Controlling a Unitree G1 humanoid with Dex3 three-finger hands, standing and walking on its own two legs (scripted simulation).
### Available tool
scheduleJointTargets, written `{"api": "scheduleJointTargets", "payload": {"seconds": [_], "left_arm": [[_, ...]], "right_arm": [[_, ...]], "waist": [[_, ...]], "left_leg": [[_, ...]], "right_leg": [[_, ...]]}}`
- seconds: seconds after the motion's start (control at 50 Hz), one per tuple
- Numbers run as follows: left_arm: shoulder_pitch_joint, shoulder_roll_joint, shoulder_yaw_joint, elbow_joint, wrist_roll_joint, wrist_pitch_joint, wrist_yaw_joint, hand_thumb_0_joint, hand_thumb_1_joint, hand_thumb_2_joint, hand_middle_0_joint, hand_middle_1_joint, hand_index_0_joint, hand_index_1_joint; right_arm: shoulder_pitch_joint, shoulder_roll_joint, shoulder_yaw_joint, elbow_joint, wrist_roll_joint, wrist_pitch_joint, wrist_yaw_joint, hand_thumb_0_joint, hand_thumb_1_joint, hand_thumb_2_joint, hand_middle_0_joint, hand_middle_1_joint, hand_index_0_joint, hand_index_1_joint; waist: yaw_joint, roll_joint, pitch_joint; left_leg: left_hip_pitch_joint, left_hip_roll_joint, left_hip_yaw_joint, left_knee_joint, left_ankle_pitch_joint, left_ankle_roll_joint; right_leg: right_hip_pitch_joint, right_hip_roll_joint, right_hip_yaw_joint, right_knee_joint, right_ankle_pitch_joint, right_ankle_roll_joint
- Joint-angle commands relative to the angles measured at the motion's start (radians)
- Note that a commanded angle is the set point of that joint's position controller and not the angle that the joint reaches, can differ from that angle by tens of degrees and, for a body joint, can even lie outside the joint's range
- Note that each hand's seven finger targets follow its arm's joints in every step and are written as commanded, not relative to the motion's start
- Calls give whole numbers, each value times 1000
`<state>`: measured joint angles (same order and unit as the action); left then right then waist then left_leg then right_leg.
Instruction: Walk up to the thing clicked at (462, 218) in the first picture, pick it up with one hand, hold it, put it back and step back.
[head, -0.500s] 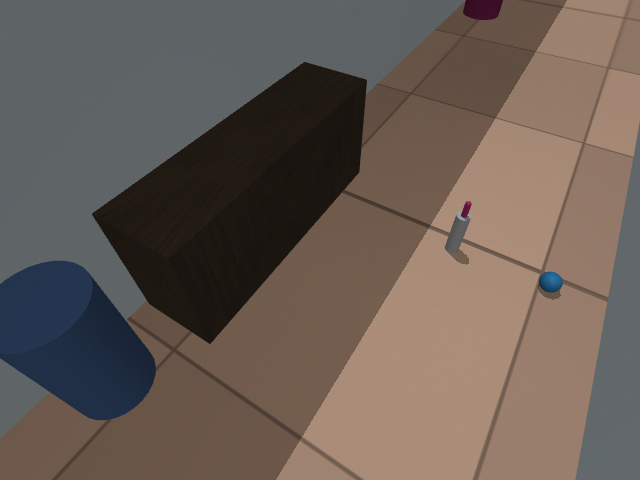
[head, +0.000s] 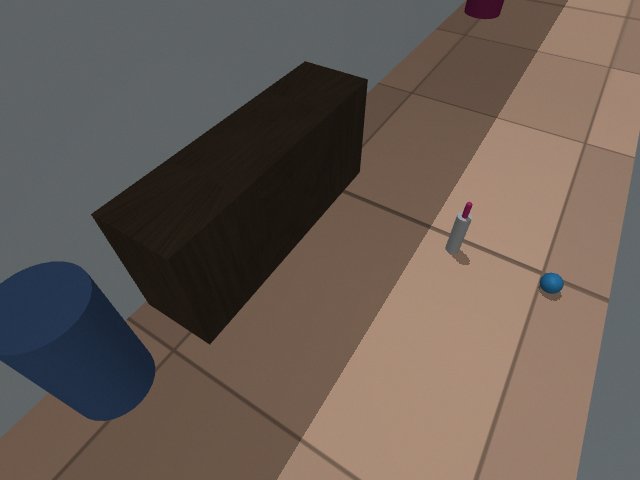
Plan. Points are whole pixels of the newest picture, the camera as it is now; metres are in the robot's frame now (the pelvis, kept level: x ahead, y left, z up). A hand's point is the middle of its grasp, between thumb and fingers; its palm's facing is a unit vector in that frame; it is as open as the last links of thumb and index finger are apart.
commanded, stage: stand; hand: left
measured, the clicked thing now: (460, 227) +1.08 -0.51 -0.65
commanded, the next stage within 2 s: walk up in 0.62 s
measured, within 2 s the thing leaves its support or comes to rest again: neither
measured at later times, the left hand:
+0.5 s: hand out of the picture +0.08 +0.25 -0.15, palm faces -0.02 -0.94 -0.34, open 7.4 cm
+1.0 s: hand (203, 454) +0.19 +0.19 -0.15, palm faces -0.23 -0.88 -0.43, open 7.4 cm
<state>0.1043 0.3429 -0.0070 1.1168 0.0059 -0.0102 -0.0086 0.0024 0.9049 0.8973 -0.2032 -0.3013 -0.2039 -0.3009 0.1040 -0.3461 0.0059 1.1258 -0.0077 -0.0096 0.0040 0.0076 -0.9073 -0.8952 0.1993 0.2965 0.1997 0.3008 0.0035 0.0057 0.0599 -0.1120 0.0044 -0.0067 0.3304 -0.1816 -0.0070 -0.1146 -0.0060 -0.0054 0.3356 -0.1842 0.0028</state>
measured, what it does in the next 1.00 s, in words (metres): steps to the right: right foot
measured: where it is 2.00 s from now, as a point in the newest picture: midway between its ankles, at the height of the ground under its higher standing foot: (434, 412)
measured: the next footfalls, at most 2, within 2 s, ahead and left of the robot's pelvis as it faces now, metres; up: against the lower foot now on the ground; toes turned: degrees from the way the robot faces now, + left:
right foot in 0.96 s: +0.12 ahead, -0.26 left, +0.00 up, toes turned -20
left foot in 1.34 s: +0.36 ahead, -0.10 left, +0.00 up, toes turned -18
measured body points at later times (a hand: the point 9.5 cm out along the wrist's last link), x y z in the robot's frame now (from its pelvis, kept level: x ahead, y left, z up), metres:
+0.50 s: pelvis +0.00 +0.00 +0.00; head +0.01 +0.00 +0.45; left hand +0.08 +0.30 -0.13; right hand +0.08 -0.30 -0.13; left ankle +0.00 +0.12 -0.75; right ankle +0.00 -0.12 -0.75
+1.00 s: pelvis +0.06 -0.10 -0.04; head +0.06 -0.13 +0.41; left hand +0.21 +0.23 -0.12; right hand +0.05 -0.47 -0.15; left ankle +0.00 +0.11 -0.73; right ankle +0.09 -0.25 -0.75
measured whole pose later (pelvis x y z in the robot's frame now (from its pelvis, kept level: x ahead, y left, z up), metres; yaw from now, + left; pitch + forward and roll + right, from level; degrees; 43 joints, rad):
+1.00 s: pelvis +0.06 -0.10 -0.04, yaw -15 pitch -3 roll +0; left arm 0.26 0.46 0.12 0.93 0.04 0.01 -0.13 0.00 0.91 0.90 -0.20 -0.30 -0.20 -0.30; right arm 0.21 -0.50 -0.11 0.96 -0.05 -0.03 0.01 0.01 -0.90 -0.90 0.20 0.30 0.20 0.30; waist 0.02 0.06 0.05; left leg -0.11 0.22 0.12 0.77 -0.53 0.01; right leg -0.41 -0.08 -0.06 0.77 -0.31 0.01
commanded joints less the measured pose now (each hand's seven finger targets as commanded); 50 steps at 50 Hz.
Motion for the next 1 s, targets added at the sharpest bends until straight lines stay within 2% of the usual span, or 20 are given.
{"api": "scheduleJointTargets", "payload": {"seconds": [0.0,0.22,0.32,0.52,0.58,0.6,0.62,0.64,0.66,0.68,0.72,0.74,0.8,0.82,0.88,0.9,0.92,0.94,0.96,0.98], "left_arm": [[-40,209,39,-62,4,-24,19,0,900,900,-200,-300,-200,-300],[-34,213,40,-60,2,-20,17,0,900,900,-200,-300,-200,-300],[-39,214,40,-65,6,-25,19,0,900,900,-200,-300,-200,-300],[-33,219,43,-61,2,-22,19,0,900,900,-200,-300,-200,-300],[-23,215,41,-61,5,-20,17,0,900,900,-200,-300,-200,-300],[2,311,128,-182,39,7,-36,0,900,900,-200,-300,-200,-300],[-79,278,121,-199,40,21,-59,0,900,900,-200,-300,-200,-300],[-113,255,121,-231,44,33,-71,0,900,900,-200,-300,-200,-300],[-126,274,129,-248,56,38,-79,0,900,900,-200,-300,-200,-300],[-83,277,136,-261,48,38,-87,0,900,900,-200,-300,-200,-300],[1,276,143,-252,40,36,-108,0,900,900,-200,-300,-200,-300],[41,263,143,-254,35,38,-121,0,900,900,-200,-300,-200,-300],[27,247,145,-276,31,37,-140,0,900,900,-200,-300,-200,-300],[15,242,146,-284,31,33,-142,0,900,900,-200,-300,-200,-300],[94,253,152,-260,34,23,-136,0,900,900,-200,-300,-200,-300],[158,259,159,-242,37,19,-129,0,900,900,-200,-300,-200,-300],[238,295,174,-216,41,10,-118,0,900,900,-200,-300,-200,-300],[370,344,196,-180,37,-1,-100,0,900,900,-200,-300,-200,-300],[432,426,220,-189,38,-8,-80,0,900,900,-200,-300,-200,-300],[364,470,215,-231,22,-14,-77,0,900,900,-200,-300,-200,-300]], "right_arm": [[-34,-215,-46,-62,-2,-22,-15,0,-900,-900,200,300,200,300],[-31,-208,-42,-61,-1,-23,-14,0,-900,-900,200,300,200,300],[-35,-209,-45,-64,0,-22,-13,0,-900,-900,200,300,200,300],[-23,-209,-45,-58,-2,-21,-13,0,-900,-900,200,300,200,300],[-30,-219,-47,-58,-1,-20,-13,0,-900,-900,200,300,200,300],[40,-353,-134,-144,-30,-49,-11,0,-900,-900,200,300,200,300],[100,-383,-159,-121,-32,-57,-15,0,-900,-900,200,300,200,300],[116,-421,-175,-130,-32,-63,-20,0,-900,-900,200,300,200,300],[90,-409,-174,-160,-22,-68,-24,0,-900,-900,200,300,200,300],[72,-409,-176,-185,-22,-73,-27,0,-900,-900,200,300,200,300],[23,-380,-173,-214,-31,-84,-24,0,-900,-900,200,300,200,300],[2,-356,-171,-231,-39,-85,-20,0,-900,-900,200,300,200,300],[5,-364,-178,-257,-44,-86,-8,0,-900,-900,200,300,200,300],[5,-367,-179,-259,-46,-85,-5,0,-900,-900,200,300,200,300],[-20,-367,-176,-273,-46,-76,2,0,-900,-900,200,300,200,300],[-27,-367,-173,-276,-43,-69,3,0,-900,-900,200,300,200,300],[-15,-338,-163,-279,-41,-61,3,0,-900,-900,200,300,200,300],[-9,-284,-138,-292,-45,-54,5,0,-900,-900,200,300,200,300],[-1,-196,-102,-332,-31,-56,14,0,-900,-900,200,300,200,300],[-10,-250,-107,-356,-13,-56,18,0,-900,-900,200,300,200,300]], "waist": [[-4,-3,-109],[-1,-10,-70],[-4,-11,-102],[-4,-9,-61],[-1,1,-74],[-46,-24,-104],[-93,96,-39],[-104,194,-5],[-91,86,18],[-63,62,6],[-6,62,-28],[7,80,-35],[-4,138,-1],[-9,143,14],[19,121,0],[52,92,-18],[89,-24,-47],[154,-214,-87],[181,-447,-40],[130,-379,5]], "left_leg": [[28,125,-86,-33,174,31],[7,122,-90,-61,133,27],[30,125,-86,-43,165,31],[4,121,-93,-65,105,24],[12,123,-91,-61,98,28],[211,129,-65,32,-299,94],[296,250,-174,-55,-449,148],[256,418,-314,-190,-524,221],[136,497,-333,-207,-421,237],[80,516,-336,-225,-411,246],[70,447,-226,-211,-387,222],[100,403,-132,-181,-330,206],[34,336,29,-116,-257,178],[-17,317,67,-100,-268,167],[-119,285,141,11,-343,149],[-172,279,162,89,-399,143],[-241,238,186,254,-400,128],[-317,152,226,559,-336,104],[-550,28,217,855,-448,47],[-613,6,84,906,-435,16]], "right_leg": [[28,-125,90,-49,168,-30],[9,-118,85,-56,108,-29],[29,-126,89,-56,159,-29],[7,-119,90,-71,74,-29],[12,-121,92,-73,85,-31],[-266,-41,142,48,-273,-64],[-515,-29,77,227,-320,-48],[-614,-31,40,490,-268,-16],[-589,-84,99,591,-259,-1],[-540,-117,127,633,-233,-2],[-484,-151,138,628,-198,-2],[-483,-147,98,573,-189,-1],[-384,-146,25,428,-157,8],[-337,-138,1,385,-141,4],[-188,-76,-117,353,-97,-13],[-105,-59,-146,325,-67,-21],[-2,-22,-140,314,-103,-27],[109,0,-71,237,-203,-52],[137,-184,322,2,-490,-130],[47,-336,721,-216,-607,-222]]}}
